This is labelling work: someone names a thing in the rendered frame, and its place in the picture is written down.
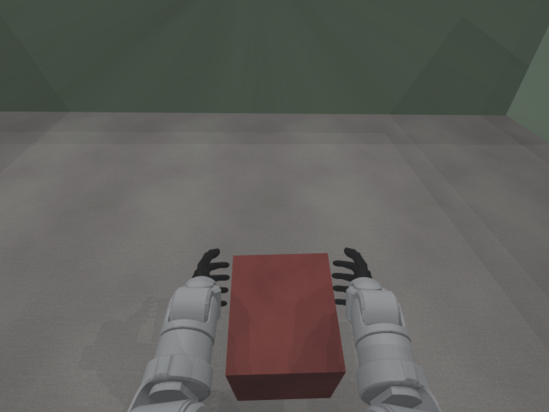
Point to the carton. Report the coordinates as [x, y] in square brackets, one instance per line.
[284, 340]

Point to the left robot hand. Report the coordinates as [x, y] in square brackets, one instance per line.
[204, 267]

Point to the left robot forearm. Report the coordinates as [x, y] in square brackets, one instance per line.
[181, 368]

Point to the right robot forearm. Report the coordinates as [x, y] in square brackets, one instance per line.
[388, 372]

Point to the right robot hand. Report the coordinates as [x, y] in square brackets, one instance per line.
[359, 267]

